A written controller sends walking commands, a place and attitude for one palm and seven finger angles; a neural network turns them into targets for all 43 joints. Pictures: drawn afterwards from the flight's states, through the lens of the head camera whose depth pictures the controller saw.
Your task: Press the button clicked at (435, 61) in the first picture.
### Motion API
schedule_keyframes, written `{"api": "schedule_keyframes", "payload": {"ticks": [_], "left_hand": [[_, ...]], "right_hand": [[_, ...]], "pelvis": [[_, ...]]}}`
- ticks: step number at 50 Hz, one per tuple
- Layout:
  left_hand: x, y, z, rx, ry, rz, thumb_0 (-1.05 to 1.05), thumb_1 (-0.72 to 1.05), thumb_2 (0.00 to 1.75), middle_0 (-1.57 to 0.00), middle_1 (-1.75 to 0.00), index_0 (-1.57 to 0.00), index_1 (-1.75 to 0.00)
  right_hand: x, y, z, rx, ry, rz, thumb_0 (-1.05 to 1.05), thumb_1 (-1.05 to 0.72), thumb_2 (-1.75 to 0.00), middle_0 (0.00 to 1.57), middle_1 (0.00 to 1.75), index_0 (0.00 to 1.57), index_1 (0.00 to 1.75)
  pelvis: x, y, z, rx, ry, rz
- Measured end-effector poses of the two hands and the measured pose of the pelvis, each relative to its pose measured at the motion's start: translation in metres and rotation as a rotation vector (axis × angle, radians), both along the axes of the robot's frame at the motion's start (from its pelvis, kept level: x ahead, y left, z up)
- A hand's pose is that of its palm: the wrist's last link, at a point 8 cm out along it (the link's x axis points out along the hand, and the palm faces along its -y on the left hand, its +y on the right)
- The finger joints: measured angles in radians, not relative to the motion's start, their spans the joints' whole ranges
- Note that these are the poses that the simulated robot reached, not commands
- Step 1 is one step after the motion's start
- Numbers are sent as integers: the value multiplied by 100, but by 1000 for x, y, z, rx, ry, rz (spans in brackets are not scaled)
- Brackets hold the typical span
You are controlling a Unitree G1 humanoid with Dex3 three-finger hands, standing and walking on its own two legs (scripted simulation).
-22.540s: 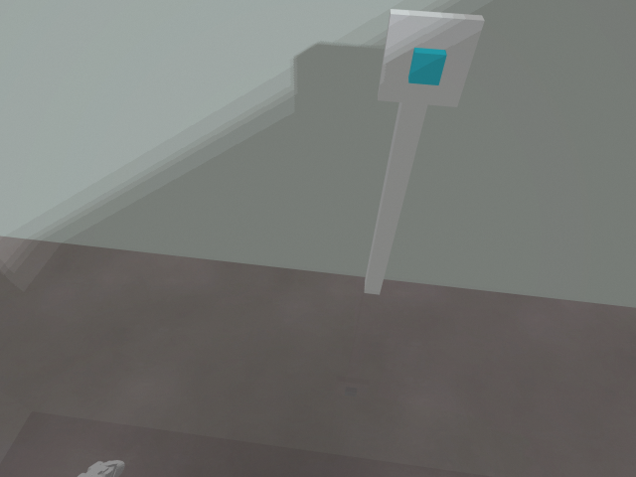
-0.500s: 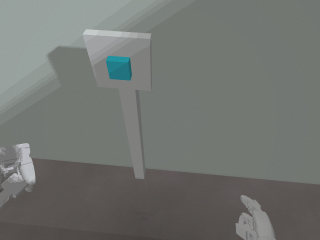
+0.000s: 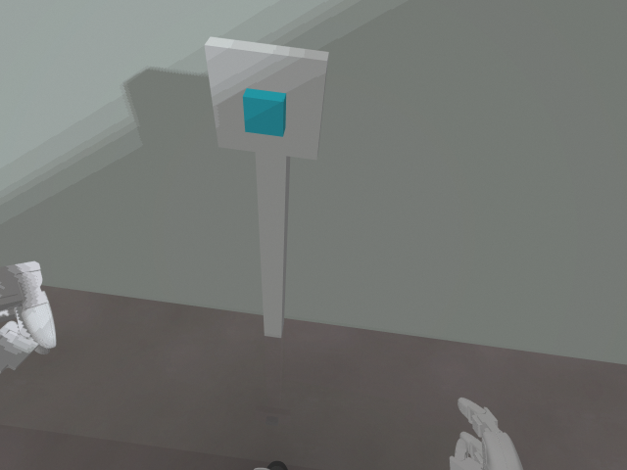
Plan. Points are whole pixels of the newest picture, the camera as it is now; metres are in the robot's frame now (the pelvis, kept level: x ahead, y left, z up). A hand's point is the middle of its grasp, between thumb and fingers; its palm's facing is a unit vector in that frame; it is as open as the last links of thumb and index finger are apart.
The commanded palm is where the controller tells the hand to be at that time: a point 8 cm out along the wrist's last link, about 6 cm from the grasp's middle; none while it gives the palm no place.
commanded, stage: step back with the hand held close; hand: left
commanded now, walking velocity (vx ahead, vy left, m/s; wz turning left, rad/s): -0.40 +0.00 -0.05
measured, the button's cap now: (265, 111) +0.61 +0.12 +0.13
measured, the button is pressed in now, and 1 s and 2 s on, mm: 0 0 0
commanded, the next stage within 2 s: stop stepping back and stand still in 0.52 s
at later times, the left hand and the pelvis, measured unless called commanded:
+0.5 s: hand (24, 422) +0.13 +0.23 +0.17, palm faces +0.31 -0.87 -0.39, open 3.1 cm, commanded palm +0.08 +0.28 +0.18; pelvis -0.06 +0.00 -0.01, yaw -2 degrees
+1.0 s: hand out of the picture +0.10 +0.27 +0.16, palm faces +0.35 -0.86 -0.38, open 3.1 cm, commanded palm +0.03 +0.30 +0.18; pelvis -0.12 +0.03 +0.00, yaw -4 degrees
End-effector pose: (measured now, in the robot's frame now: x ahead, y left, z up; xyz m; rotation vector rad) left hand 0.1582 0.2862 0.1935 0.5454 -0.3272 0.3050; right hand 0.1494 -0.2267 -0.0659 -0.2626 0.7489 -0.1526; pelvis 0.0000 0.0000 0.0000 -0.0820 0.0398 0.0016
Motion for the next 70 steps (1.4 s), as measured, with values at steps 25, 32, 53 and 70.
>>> {"api": "schedule_keyframes", "payload": {"ticks": [25, 32, 53, 70], "left_hand": [[-64, -14, -8, -54, -45, -95, 2, 89, 90, -131, -150, -131, -150], [-61, -1, -11, -32, -14, -119, 2, 89, 90, -131, -150, -131, -150], [-103, 15, -8, -70, 51, -50, 2, 89, 90, -131, -150, -130, -150], [-116, 4, -22, -108, 95, 30, 2, 89, 90, -131, -150, -131, -150]], "right_hand": [[-98, -29, -12, -41, 37, -102, 1, -90, -89, 21, 30, 21, 30], [-109, -9, -7, -40, 33, -82, 1, -90, -89, 20, 30, 20, 29], [-148, 32, 6, 34, -45, -73, 1, -90, -89, 21, 30, 21, 30], [-146, -4, -10, 14, 11, -91, 1, -90, -89, 21, 30, 21, 30]], "pelvis": [[-60, 2, -10, 8, -48, -43], [-86, 10, -6, 3, -22, -65], [-123, 32, 7, 68, -28, -84], [-116, 17, 3, 58, -59, -71]]}}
